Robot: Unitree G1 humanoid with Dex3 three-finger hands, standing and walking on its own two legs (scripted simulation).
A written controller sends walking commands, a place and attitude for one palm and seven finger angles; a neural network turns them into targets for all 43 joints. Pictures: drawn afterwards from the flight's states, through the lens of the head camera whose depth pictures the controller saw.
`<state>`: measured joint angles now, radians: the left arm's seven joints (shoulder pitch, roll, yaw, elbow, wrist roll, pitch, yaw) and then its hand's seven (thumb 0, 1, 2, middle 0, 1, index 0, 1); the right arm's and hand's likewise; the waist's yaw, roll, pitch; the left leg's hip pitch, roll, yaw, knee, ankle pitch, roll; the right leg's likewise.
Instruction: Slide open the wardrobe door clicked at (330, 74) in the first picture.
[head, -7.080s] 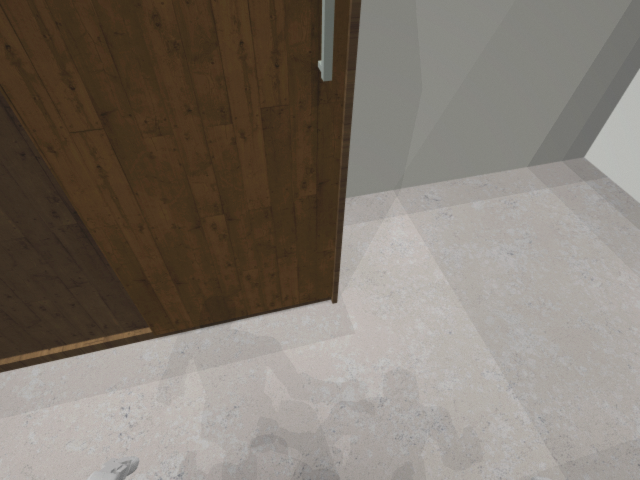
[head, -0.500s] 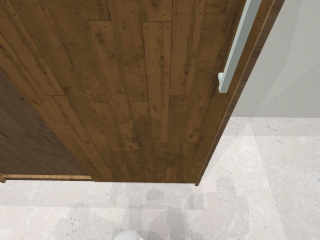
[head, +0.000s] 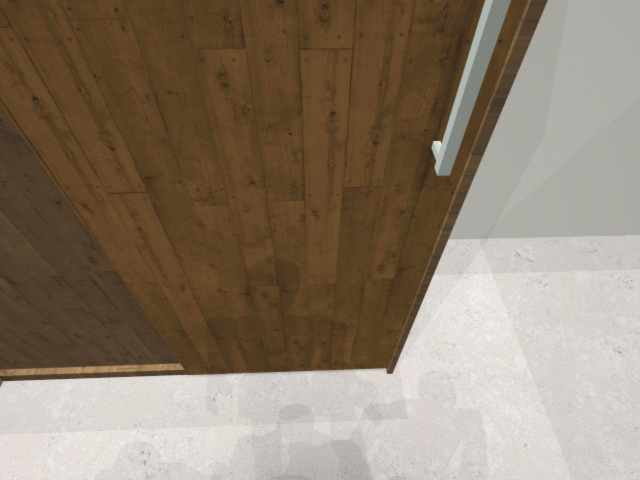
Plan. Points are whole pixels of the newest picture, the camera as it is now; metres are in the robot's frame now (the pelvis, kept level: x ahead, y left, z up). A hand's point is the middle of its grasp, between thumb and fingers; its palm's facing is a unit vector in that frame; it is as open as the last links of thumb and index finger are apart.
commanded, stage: come to a stop and stand still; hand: right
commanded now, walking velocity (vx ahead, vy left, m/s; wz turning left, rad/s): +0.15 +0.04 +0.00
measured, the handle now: (465, 76) +0.50 -0.16 +0.25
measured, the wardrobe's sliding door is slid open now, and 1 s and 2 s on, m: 0.00 0.00 0.00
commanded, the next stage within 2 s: look again from close up in 0.88 s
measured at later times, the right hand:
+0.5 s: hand out of the picture +0.07 -0.18 -0.18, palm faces -0.04 +0.98 -0.22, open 7.3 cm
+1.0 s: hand out of the picture +0.05 -0.20 -0.17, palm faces +0.06 +0.97 -0.22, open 7.4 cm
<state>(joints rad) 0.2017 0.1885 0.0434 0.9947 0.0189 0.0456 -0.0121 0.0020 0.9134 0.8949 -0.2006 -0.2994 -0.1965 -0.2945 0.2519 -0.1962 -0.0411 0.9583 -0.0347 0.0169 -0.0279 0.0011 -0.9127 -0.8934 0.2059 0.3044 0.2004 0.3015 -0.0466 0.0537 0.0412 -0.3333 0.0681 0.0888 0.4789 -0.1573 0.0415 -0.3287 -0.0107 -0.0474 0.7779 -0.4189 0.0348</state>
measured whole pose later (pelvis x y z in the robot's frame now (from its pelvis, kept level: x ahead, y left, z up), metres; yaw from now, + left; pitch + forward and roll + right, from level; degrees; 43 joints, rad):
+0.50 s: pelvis +0.01 +0.00 -0.01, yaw +2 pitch +2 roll -2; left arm 0.44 0.09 0.01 1.08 0.03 0.00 0.02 0.00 0.91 0.89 -0.21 -0.30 -0.20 -0.30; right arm 0.24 -0.20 -0.03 0.99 -0.02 0.00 -0.01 0.01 -0.93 -0.89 0.20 0.30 0.20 0.30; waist 0.03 0.04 0.03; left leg -0.35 0.04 0.03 0.60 -0.29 0.02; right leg -0.23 -0.03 -0.08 0.57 -0.37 0.02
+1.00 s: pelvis +0.01 -0.01 -0.01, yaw +0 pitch -3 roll +1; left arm 0.17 0.18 0.02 0.98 0.02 -0.02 0.02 0.00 0.91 0.89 -0.20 -0.30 -0.20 -0.29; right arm 0.31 -0.19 -0.01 0.98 -0.02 0.00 -0.04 0.00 -0.91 -0.89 0.20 0.30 0.20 0.30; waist -0.01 0.00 0.00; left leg -0.17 0.01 0.08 0.49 -0.26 0.00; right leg -0.19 0.00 -0.09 0.53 -0.29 -0.06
